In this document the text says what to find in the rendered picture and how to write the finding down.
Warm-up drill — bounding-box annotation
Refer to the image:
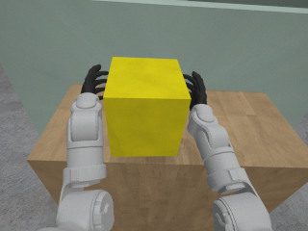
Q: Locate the robot right hand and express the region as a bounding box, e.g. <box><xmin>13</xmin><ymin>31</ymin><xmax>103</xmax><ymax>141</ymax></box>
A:
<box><xmin>183</xmin><ymin>71</ymin><xmax>207</xmax><ymax>111</ymax></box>

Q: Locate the carton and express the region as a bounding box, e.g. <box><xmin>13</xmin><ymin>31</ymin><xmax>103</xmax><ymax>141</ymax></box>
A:
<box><xmin>103</xmin><ymin>57</ymin><xmax>192</xmax><ymax>157</ymax></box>

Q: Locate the robot left hand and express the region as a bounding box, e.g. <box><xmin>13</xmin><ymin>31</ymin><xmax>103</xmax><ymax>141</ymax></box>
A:
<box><xmin>81</xmin><ymin>64</ymin><xmax>109</xmax><ymax>100</ymax></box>

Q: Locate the robot left upper arm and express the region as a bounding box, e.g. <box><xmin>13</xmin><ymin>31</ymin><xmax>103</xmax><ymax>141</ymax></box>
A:
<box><xmin>37</xmin><ymin>190</ymin><xmax>115</xmax><ymax>231</ymax></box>

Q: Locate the robot right upper arm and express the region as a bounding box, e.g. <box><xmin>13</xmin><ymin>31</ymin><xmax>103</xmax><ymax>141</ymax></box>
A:
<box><xmin>212</xmin><ymin>192</ymin><xmax>273</xmax><ymax>231</ymax></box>

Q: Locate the pedestal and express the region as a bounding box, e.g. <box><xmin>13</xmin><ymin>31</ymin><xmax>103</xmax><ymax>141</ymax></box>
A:
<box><xmin>26</xmin><ymin>84</ymin><xmax>308</xmax><ymax>231</ymax></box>

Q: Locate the robot right forearm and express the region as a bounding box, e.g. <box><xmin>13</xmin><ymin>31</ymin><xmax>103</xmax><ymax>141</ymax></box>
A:
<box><xmin>187</xmin><ymin>104</ymin><xmax>272</xmax><ymax>228</ymax></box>

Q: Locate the robot left forearm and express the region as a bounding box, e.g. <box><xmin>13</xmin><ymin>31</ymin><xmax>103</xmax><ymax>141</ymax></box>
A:
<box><xmin>56</xmin><ymin>92</ymin><xmax>107</xmax><ymax>224</ymax></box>

